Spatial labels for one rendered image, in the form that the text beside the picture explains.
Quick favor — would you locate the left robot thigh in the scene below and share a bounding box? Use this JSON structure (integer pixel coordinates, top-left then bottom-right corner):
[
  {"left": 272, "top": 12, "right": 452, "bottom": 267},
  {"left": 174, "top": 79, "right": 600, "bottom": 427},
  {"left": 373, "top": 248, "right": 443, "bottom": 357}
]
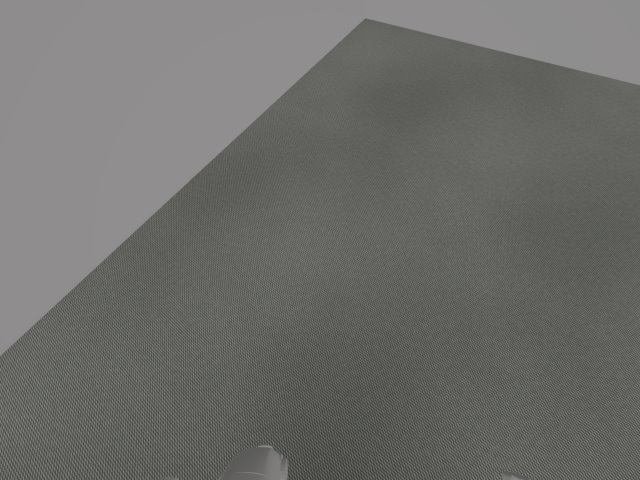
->
[{"left": 218, "top": 447, "right": 288, "bottom": 480}]

